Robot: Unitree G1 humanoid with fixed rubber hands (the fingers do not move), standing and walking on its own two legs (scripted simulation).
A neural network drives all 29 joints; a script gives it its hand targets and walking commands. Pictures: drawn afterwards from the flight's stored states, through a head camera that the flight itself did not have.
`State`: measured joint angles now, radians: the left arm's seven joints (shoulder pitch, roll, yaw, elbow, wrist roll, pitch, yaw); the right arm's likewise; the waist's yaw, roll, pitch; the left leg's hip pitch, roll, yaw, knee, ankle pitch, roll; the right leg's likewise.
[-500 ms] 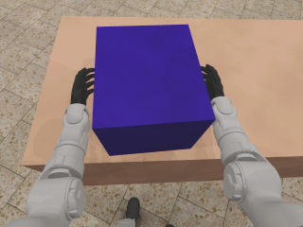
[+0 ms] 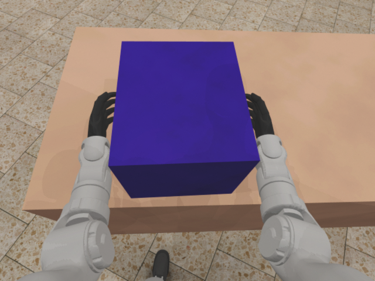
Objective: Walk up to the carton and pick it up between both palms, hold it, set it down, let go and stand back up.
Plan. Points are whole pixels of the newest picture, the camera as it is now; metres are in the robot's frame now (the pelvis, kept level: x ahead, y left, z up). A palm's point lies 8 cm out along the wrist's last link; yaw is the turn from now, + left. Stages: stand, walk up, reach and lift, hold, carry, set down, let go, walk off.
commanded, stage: reach and lift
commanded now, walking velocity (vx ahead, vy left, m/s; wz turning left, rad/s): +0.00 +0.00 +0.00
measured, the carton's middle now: (180, 122) +0.47 +0.04 -0.02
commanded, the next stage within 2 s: none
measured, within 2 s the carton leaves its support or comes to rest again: leaves its support in 1.00 s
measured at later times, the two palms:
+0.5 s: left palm (101, 130) +0.40 +0.21 +0.02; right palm (264, 132) +0.42 -0.14 +0.03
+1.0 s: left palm (107, 136) +0.39 +0.20 +0.02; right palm (274, 141) +0.40 -0.16 +0.04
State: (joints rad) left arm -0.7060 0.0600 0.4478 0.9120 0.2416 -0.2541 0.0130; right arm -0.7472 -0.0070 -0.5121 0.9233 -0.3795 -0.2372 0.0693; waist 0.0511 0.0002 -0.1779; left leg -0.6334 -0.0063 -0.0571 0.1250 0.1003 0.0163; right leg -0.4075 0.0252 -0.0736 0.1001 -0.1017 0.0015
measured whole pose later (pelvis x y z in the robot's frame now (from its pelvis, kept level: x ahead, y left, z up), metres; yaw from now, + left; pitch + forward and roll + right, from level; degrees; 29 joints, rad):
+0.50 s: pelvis +0.00 +0.00 +0.00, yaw +0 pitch +23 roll -2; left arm -0.70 0.07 0.42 0.93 0.21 -0.26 0.01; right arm -0.71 0.00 -0.48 0.90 -0.36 -0.24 0.05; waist 0.04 -0.01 -0.18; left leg -0.63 -0.01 -0.06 0.12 0.10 0.02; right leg -0.41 0.03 -0.08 0.10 -0.10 0.00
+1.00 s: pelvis -0.02 +0.01 +0.00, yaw -2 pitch +24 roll -3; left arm -0.70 0.09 0.29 1.00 0.10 -0.24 0.07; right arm -0.67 -0.05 -0.39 0.95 -0.27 -0.25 0.01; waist 0.03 -0.05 -0.25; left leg -0.68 0.01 -0.02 0.15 0.11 0.03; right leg -0.48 0.03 -0.05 0.18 -0.11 0.01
